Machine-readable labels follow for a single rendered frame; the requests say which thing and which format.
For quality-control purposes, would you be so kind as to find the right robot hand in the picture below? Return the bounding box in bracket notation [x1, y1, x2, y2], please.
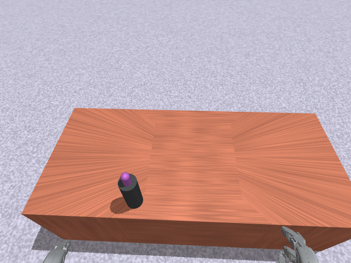
[276, 226, 319, 263]

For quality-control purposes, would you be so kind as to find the bottle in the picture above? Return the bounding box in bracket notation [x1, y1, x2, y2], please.
[118, 172, 143, 209]

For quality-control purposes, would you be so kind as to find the left robot hand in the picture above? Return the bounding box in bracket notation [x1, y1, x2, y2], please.
[43, 239, 71, 263]

